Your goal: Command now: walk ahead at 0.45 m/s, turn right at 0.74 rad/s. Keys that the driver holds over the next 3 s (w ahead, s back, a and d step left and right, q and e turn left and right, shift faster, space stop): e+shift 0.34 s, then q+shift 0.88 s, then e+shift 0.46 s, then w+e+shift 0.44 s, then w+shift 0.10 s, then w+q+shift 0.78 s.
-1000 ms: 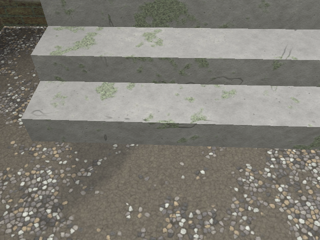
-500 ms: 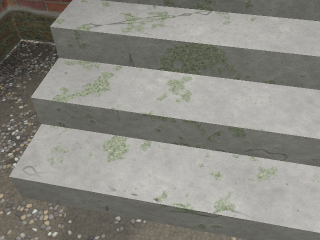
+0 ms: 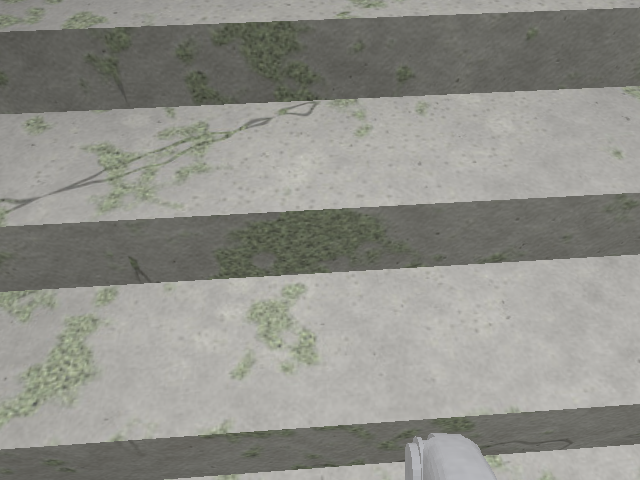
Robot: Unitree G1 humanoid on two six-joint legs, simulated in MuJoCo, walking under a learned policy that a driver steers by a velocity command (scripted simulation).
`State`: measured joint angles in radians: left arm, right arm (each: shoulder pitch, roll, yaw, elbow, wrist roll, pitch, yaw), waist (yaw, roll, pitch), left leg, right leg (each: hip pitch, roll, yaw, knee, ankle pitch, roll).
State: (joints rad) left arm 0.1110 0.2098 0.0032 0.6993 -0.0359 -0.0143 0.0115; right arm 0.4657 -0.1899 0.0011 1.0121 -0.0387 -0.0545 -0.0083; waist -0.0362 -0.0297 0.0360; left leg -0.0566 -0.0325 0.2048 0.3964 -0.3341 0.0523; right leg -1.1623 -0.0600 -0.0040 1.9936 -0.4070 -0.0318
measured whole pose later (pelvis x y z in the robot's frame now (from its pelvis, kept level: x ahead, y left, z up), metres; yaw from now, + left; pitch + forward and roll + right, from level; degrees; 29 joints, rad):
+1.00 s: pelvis +0.46 +0.04 +0.30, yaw +1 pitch +0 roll -2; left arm 0.09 0.23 -0.01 0.56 0.02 -0.01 -0.02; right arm 0.28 -0.24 -0.02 0.60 0.01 0.00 -0.04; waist -0.01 -0.03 -0.01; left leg -0.51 -0.14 -0.08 0.89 -0.37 0.09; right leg -0.73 0.07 0.16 1.77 -0.23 -0.02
